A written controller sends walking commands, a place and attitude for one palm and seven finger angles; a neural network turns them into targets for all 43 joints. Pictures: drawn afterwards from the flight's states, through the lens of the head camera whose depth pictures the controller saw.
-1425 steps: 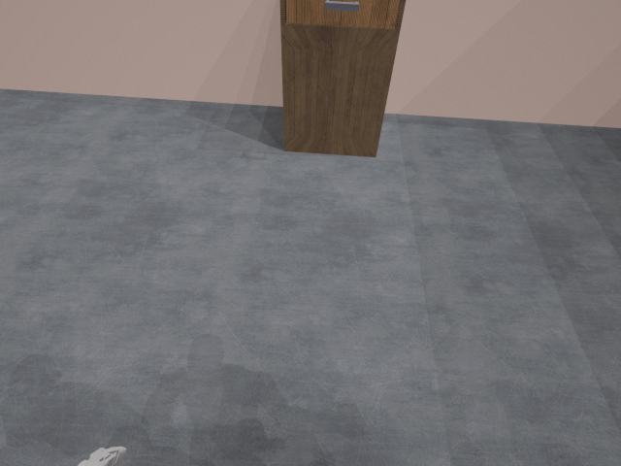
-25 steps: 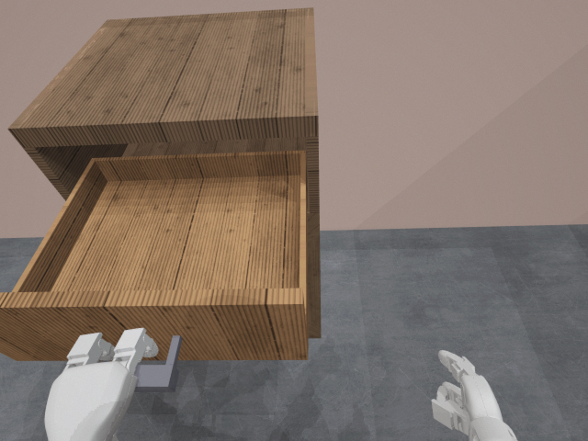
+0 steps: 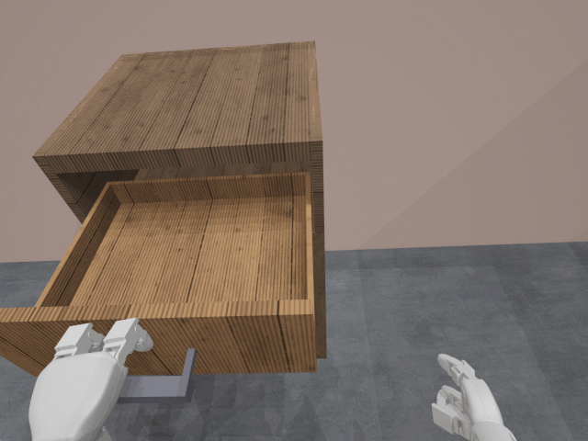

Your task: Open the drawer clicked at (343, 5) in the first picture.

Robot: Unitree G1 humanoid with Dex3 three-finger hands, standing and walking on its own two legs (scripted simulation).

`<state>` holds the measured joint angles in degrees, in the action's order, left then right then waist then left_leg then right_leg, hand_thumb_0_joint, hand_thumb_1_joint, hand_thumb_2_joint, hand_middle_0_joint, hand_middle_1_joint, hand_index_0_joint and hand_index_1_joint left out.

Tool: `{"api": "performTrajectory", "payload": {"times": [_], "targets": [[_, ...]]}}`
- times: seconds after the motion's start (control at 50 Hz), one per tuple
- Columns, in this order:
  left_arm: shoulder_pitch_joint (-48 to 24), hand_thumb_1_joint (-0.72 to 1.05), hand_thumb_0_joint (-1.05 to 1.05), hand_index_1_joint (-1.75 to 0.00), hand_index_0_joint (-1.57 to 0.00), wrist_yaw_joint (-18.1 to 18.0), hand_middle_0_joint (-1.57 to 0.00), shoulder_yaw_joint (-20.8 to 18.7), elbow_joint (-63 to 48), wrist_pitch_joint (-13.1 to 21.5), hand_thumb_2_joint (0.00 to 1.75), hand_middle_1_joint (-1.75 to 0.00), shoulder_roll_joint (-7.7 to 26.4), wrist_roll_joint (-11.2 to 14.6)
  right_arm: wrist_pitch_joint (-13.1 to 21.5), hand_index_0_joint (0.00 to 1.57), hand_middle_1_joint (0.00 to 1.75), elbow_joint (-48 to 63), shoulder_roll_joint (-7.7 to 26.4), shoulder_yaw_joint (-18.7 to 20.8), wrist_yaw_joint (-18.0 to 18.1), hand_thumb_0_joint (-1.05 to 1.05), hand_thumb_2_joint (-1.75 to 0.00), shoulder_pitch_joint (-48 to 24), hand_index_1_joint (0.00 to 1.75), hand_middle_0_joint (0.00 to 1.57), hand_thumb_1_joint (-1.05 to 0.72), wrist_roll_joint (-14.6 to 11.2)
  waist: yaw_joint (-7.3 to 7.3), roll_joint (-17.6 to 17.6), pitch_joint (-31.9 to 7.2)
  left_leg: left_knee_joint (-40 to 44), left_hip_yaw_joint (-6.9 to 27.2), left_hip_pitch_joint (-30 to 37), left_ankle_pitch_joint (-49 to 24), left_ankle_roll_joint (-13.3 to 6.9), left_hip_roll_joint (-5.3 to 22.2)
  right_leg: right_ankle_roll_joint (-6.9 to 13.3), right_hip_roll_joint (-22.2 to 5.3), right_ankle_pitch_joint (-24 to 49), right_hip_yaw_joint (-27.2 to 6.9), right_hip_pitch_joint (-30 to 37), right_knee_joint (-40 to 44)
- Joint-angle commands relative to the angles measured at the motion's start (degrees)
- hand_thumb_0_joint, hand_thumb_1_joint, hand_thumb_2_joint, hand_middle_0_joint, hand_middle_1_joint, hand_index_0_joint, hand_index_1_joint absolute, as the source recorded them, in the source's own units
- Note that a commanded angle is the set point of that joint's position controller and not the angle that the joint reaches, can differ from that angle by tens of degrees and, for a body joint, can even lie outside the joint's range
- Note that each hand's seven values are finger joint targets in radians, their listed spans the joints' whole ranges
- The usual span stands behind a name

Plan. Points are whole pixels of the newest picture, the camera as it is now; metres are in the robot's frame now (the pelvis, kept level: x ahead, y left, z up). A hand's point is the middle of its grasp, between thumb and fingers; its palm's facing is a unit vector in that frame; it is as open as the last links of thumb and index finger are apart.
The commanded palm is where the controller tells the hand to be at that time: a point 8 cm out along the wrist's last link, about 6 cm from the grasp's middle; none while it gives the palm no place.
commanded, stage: lift the hand off the handle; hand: left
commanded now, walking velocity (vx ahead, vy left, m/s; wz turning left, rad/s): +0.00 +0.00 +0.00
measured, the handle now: (145, 372) +0.19 +0.24 +0.01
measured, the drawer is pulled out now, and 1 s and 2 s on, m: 0.29 0.29 0.29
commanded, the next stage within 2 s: draw the hand back to the body in 0.80 s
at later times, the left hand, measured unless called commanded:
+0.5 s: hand (92, 359) +0.17 +0.24 +0.12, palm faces +0.14 -0.14 -0.98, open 13.4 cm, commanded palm +0.13 +0.24 +0.19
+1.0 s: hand (75, 344) +0.17 +0.25 +0.15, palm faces +0.10 -0.13 -0.99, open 13.8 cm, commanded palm +0.13 +0.24 +0.21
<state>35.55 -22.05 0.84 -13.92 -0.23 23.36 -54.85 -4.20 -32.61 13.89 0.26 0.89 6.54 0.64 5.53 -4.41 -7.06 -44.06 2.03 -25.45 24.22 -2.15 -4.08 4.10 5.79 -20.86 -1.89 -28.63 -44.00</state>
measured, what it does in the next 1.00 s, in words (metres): stands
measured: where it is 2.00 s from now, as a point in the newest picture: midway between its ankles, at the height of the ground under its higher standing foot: outside the picture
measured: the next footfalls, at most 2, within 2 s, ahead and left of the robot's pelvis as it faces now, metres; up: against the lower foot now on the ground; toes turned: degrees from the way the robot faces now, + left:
none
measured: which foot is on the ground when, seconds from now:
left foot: down 0.00-1.00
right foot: down 0.00-1.00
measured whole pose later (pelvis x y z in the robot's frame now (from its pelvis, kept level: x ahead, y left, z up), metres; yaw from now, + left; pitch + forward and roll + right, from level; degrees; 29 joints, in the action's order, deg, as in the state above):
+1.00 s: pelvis +0.02 +0.02 +0.03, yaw -1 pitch +0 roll -1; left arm 38.4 -5.6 -2.2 -37.7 -8.6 29.4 -48.3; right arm -8.3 -27.2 16.0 -3.3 -1.6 6.9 -1.9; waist 7.7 -6.3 -3.8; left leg -31.0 2.0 -11.1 20.0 -3.1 -3.0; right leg 3.0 6.2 -15.3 -3.3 -13.1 -28.3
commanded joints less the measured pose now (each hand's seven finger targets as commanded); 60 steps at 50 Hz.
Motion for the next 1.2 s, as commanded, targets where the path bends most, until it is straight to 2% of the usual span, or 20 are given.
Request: {"api": "performTrajectory", "payload": {"times": [0.0, 0.1, 0.16, 0.18, 0.22, 0.28, 0.42, 0.56, 0.6, 0.64, 0.68, 0.76, 0.86, 0.88, 0.96, 0.98, 1.0, 1.08, 1.12, 1.18], "targets": [[-4.4, -0.50, 0.00, -1.20, -0.30, -1.2, -0.30, -7.7, -16.3, -0.4, 0.30, -1.20, 9.1, 0.7, 3.0, 0.20, 0.30, 10.8, 5.0, 1.1, -0.1, 0.00, -0.90, -10.0, 0.30, 0.20, -0.90, 0.0, -0.17, 3.8, -3.7, 6.9, 0.8, 4.4, -10.8, -0.3, 2.1, -1.2, -4.6, 7.3, -5.0, 4.8, 11.2], [-6.2, -0.50, 0.00, -1.20, -0.30, 1.1, -0.30, -6.9, -20.2, -1.3, 0.30, -1.20, 9.4, 0.6, 2.8, 0.20, 0.30, 11.5, 4.9, 0.7, -0.2, 0.00, -0.90, -10.0, 0.30, 0.20, -0.90, -0.2, 0.38, 0.5, -3.1, 8.9, 1.0, 7.5, -11.6, -0.1, 2.7, -0.9, -4.7, 5.8, -4.7, 5.7, 13.0], [-6.2, -0.50, 0.00, -1.20, -0.30, 1.9, -0.30, -9.4, -21.8, -1.2, 0.30, -1.20, 12.1, 0.9, 2.7, 0.20, 0.30, 11.5, 5.1, 0.7, 0.1, 0.00, -0.90, -9.6, 0.30, 0.20, -0.90, -0.2, 0.97, 1.3, -3.4, 9.9, 1.1, 8.8, -13.5, 0.1, 2.8, -0.9, -4.5, 7.8, -5.0, 7.8, 14.1], [-5.7, -0.50, 0.00, -1.20, -0.30, 2.2, -0.30, -8.8, -23.4, -1.4, 0.30, -1.20, 11.4, 1.4, 2.8, 0.20, 0.30, 12.2, 5.2, 0.4, 0.1, 0.00, -0.90, -10.3, 0.30, 0.20, -0.90, -0.3, 1.04, -0.6, -4.1, 10.2, 1.1, 9.9, -14.1, 0.2, 3.0, -0.7, -4.6, 8.6, -5.4, 8.4, 14.7], [-7.5, -0.50, 0.00, -1.20, -0.30, 2.9, -0.30, -7.4, -25.1, -1.2, 0.30, -1.20, 10.6, 1.4, 2.8, 0.20, 0.30, 11.8, 5.0, 0.4, -0.2, 0.00, -0.90, -9.5, 0.30, 0.20, -0.90, -0.2, 0.49, -0.2, -2.8, 10.6, 1.3, 10.7, -14.9, 0.3, 3.3, -0.8, -4.6, 7.7, -4.3, 7.5, 14.8], [-4.9, -0.50, 0.00, -1.20, -0.30, 3.9, -0.30, -7.1, -27.3, -1.4, 0.30, -1.20, 9.7, 1.8, 3.1, 0.20, 0.30, 12.7, 5.1, 0.3, -0.7, 0.00, -0.90, -9.9, 0.30, 0.20, -0.90, -0.5, 1.05, -1.5, -3.4, 11.4, 1.9, 12.7, -18.0, 0.9, 4.0, -0.5, -4.3, 9.4, -4.4, 8.5, 15.3], [-5.0, -0.50, 0.00, -1.20, -0.30, 6.4, -0.30, -5.5, -33.2, -2.9, 0.30, -1.20, 9.7, 1.7, 2.5, 0.20, 0.30, 13.2, 5.3, 0.1, -1.8, 0.00, -0.90, -8.8, 0.30, 0.20, -0.90, -0.8, 1.31, 0.1, -2.5, 13.0, 2.2, 14.0, -22.8, 2.1, 5.3, -0.7, -4.4, 11.0, -3.1, 9.9, 15.7], [-3.3, -0.50, 0.00, -1.20, -0.30, 10.7, -0.30, -5.4, -31.1, -7.9, 0.30, -1.20, 10.2, 2.3, 0.6, 0.20, 0.30, 13.9, 4.9, -1.0, -3.2, 0.00, -0.90, -10.9, 0.30, 0.20, -0.90, -2.3, 2.03, 1.9, -0.5, 16.3, 2.2, 13.2, -25.0, 2.6, 5.7, -1.1, -4.7, 14.6, -1.9, 15.6, 16.3], [-1.6, -0.50, 0.00, -1.20, -0.30, 12.8, -0.30, -5.8, -31.3, -9.9, 0.30, -1.20, 10.1, 4.0, 0.0, 0.20, 0.30, 14.0, 4.8, -1.4, -3.6, 0.00, -0.90, -11.5, 0.30, 0.20, -0.90, -2.9, 2.19, 1.7, -0.9, 17.2, 2.2, 12.8, -25.4, 2.4, 5.9, -1.3, -4.7, 16.0, -1.0, 18.1, 16.1], [-2.3, -0.50, 0.00, -1.20, -0.30, 14.0, -0.30, -7.8, -32.5, -10.7, 0.30, -1.20, 12.6, 5.3, -0.8, 0.20, 0.30, 14.3, 5.3, -1.5, -3.2, 0.00, -0.90, -12.4, 0.30, 0.20, -0.90, -3.1, 2.28, 2.6, -0.7, 17.8, 1.7, 12.6, -25.9, 2.0, 5.6, -1.7, -4.8, 19.1, -1.6, 20.6, 16.8], [-3.7, -0.50, 0.00, -1.20, -0.30, 14.7, -0.30, -8.3, -35.9, -11.7, 0.30, -1.20, 12.9, 5.9, -0.7, 0.20, 0.30, 15.5, 5.6, -2.1, -3.4, 0.00, -0.90, -14.8, 0.30, 0.20, -0.90, -3.7, 1.97, 0.5, -1.5, 17.5, 2.1, 13.8, -26.0, 1.8, 6.1, -1.6, -4.8, 20.2, -3.1, 20.6, 17.1], [0.7, -0.50, 0.00, -1.20, -0.30, 16.2, -0.30, -7.4, -34.8, -10.3, 0.30, -1.20, 11.9, 7.0, -1.1, 0.20, 0.30, 15.8, 5.9, -2.0, -3.6, 0.00, -0.90, -11.2, 0.30, 0.20, -0.90, -3.5, 1.50, 3.9, 0.7, 17.7, 1.1, 13.9, -25.9, 1.5, 6.2, -2.3, -4.9, 19.4, -1.6, 19.0, 18.4], [-0.8, -0.50, 0.00, -1.20, -0.30, 14.7, -0.30, -10.2, -36.8, -8.4, 0.30, -1.20, 14.3, 5.3, -1.2, 0.20, 0.30, 16.6, 6.5, -2.0, -2.8, 0.00, -0.90, -10.2, 0.30, 0.20, -0.90, -2.7, 1.83, 1.7, -1.3, 16.3, 0.3, 14.8, -23.4, 1.1, 5.7, -1.8, -5.1, 18.1, -3.8, 18.5, 19.4], [-0.5, -0.50, 0.00, -1.20, -0.30, 14.2, -0.30, -10.8, -37.0, -8.4, 0.30, -1.20, 14.3, 5.6, -0.8, 0.20, 0.30, 16.5, 6.4, -2.2, -2.8, 0.00, -0.90, -11.6, 0.30, 0.20, -0.90, -3.1, 1.57, -0.6, -1.2, 16.2, 0.9, 15.0, -23.0, 1.1, 5.7, -1.4, -4.7, 18.4, -4.7, 18.4, 19.6], [-2.5, -0.50, 0.00, -1.20, -0.30, 13.5, -0.30, -12.4, -34.6, -6.9, 0.30, -1.20, 15.8, 5.2, -0.9, 0.20, 0.30, 15.4, 6.6, -1.5, -2.1, 0.00, -0.90, -9.6, 0.30, 0.20, -0.90, -2.1, 1.39, 1.7, 0.0, 15.7, 0.7, 15.2, -21.3, 0.9, 5.0, -1.3, -5.1, 15.7, -4.6, 16.3, 20.5], [-3.0, -0.50, 0.00, -1.20, -0.30, 13.3, -0.30, -13.2, -35.8, -7.0, 0.30, -1.20, 16.2, 5.6, -0.5, 0.20, 0.30, 15.5, 6.6, -1.5, -2.0, 0.00, -0.90, -11.3, 0.30, 0.20, -0.90, -2.6, 1.35, -0.7, -0.5, 15.7, 1.3, 15.7, -21.3, 0.8, 4.9, -1.0, -4.9, 16.6, -5.9, 16.8, 20.7], [-2.7, -0.50, 0.00, -1.20, -0.30, 13.5, -0.30, -12.2, -35.6, -7.0, 0.30, -1.20, 15.7, 5.0, -0.7, 0.20, 0.30, 15.6, 6.3, -1.5, -1.9, 0.00, -0.90, -9.7, 0.30, 0.20, -0.90, -2.0, 1.82, -1.5, -1.5, 15.3, 0.8, 15.9, -21.9, 0.7, 4.8, -1.0, -5.3, 16.2, -4.6, 17.0, 20.3], [-1.4, -0.50, 0.00, -1.20, -0.30, 14.3, -0.30, -13.5, -32.0, -7.2, 0.30, -1.20, 15.6, 7.6, -0.3, 0.20, 0.30, 14.8, 6.3, -1.3, -1.8, 0.00, -0.90, -11.3, 0.30, 0.20, -0.90, -2.9, 0.99, 1.1, 0.9, 16.4, 1.6, 15.3, -21.1, 0.8, 4.6, -1.3, -5.0, 16.8, -4.8, 17.1, 20.9], [-1.7, -0.50, 0.00, -1.20, -0.30, 14.9, -0.30, -14.2, -31.3, -6.9, 0.30, -1.20, 16.9, 7.4, -0.5, 0.20, 0.30, 14.5, 6.4, -1.2, -1.5, 0.00, -0.90, -10.1, 0.30, 0.20, -0.90, -2.6, 1.19, 2.9, 0.9, 16.5, 1.0, 14.9, -21.8, 0.6, 4.5, -1.6, -5.6, 17.9, -4.4, 17.7, 20.7], [-1.5, -0.50, 0.00, -1.20, -0.30, 15.1, -0.30, -15.0, -32.1, -7.2, 0.30, -1.20, 17.4, 8.2, -0.2, 0.20, 0.30, 14.8, 6.5, -1.5, -1.5, 0.00, -0.90, -12.1, 0.30, 0.20, -0.90, -3.1, 1.29, -0.1, 0.6, 16.8, 1.5, 14.7, -21.2, 0.9, 4.5, -1.4, -5.3, 18.0, -4.9, 18.3, 20.7]]}}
